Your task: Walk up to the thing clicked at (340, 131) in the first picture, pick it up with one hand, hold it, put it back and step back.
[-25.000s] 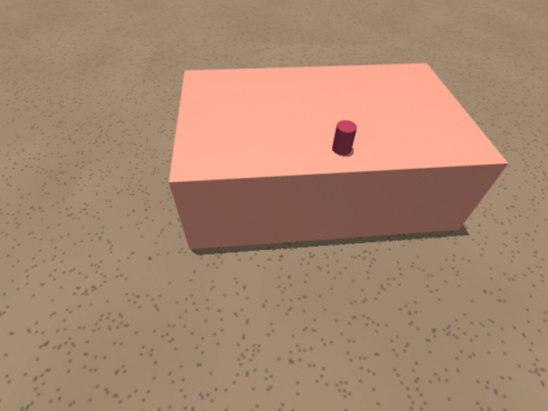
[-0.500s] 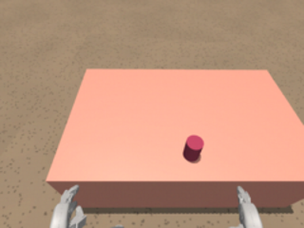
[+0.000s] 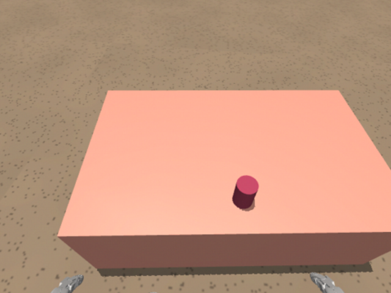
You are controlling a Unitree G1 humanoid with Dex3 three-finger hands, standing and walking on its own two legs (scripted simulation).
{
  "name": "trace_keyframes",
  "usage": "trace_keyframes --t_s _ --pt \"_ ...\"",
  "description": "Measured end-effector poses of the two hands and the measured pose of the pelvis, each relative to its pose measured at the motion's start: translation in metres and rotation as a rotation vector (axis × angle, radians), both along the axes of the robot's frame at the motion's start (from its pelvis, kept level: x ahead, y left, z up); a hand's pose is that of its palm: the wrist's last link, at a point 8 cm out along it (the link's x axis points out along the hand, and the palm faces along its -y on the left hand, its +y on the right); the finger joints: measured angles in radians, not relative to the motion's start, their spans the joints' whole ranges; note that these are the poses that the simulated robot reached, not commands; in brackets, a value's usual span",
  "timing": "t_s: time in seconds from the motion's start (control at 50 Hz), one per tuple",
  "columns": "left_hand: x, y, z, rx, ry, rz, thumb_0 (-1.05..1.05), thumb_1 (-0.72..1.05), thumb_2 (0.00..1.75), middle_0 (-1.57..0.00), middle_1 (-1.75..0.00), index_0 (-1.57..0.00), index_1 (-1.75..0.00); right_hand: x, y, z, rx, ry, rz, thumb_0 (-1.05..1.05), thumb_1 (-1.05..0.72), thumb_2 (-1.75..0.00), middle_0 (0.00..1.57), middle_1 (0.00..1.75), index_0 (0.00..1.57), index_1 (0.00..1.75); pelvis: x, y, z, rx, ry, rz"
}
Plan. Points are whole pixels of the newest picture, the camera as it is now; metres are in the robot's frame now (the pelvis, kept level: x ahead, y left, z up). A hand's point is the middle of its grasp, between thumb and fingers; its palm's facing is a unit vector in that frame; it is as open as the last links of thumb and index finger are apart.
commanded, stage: stand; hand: right
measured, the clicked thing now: (244, 192) +0.48 -0.17 -0.27
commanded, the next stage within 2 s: none
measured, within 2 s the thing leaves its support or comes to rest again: neither
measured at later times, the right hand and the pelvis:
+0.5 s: hand out of the picture +0.06 -0.24 -0.12, palm faces -0.04 +0.93 -0.35, open 7.4 cm; pelvis +0.00 +0.01 +0.03, yaw +0 degrees
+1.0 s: hand out of the picture +0.05 -0.23 -0.12, palm faces -0.04 +0.94 -0.35, open 7.4 cm; pelvis +0.00 +0.02 +0.04, yaw +0 degrees
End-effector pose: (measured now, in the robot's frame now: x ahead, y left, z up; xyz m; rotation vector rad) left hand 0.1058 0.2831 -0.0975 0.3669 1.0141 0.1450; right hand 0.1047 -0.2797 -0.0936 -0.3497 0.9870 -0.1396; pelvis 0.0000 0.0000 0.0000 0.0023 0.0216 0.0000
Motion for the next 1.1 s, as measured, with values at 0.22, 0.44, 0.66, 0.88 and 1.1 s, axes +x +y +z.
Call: trace_keyframes --t_s 0.22,0.44,0.66,0.88,1.1 --pt "-0.038 0.010 -0.001 -0.008 0.154 0.088 0.01 0.90 0.90 -0.20 -0.30 -0.20 -0.30 -0.033 -0.008 -0.002 -0.007 0.160 -0.063 0.00 -0.71 -0.86 0.20 0.30 0.20 0.30 0.007 -0.001 0.017 -0.005 -0.039 0.002" --pt "-0.048 0.003 0.000 -0.058 0.189 0.103 0.01 0.90 0.90 -0.20 -0.30 -0.20 -0.30 -0.044 -0.002 0.009 -0.010 0.207 -0.083 0.00 -0.88 -0.90 0.20 0.30 0.20 0.30 0.002 0.004 0.031 -0.012 -0.076 0.005" --pt "-0.062 0.015 0.003 -0.055 0.227 0.118 0.01 0.90 0.90 -0.20 -0.30 -0.20 -0.30 -0.054 0.000 0.014 -0.017 0.237 -0.095 0.00 -0.90 -0.90 0.20 0.30 0.20 0.30 -0.006 0.010 0.037 -0.013 -0.088 0.007" --pt "-0.072 0.027 0.005 -0.040 0.263 0.128 0.01 0.90 0.90 -0.20 -0.30 -0.20 -0.30 -0.059 0.005 0.013 -0.011 0.270 -0.103 0.00 -0.90 -0.90 0.20 0.30 0.20 0.30 -0.007 0.017 0.039 -0.012 -0.083 0.008" --pt "-0.064 0.031 0.005 -0.044 0.263 0.122 0.01 0.90 0.90 -0.20 -0.30 -0.20 -0.30 -0.051 0.011 0.014 -0.009 0.271 -0.104 0.00 -0.90 -0.90 0.20 0.30 0.20 0.30 -0.002 0.023 0.040 -0.010 -0.076 0.007"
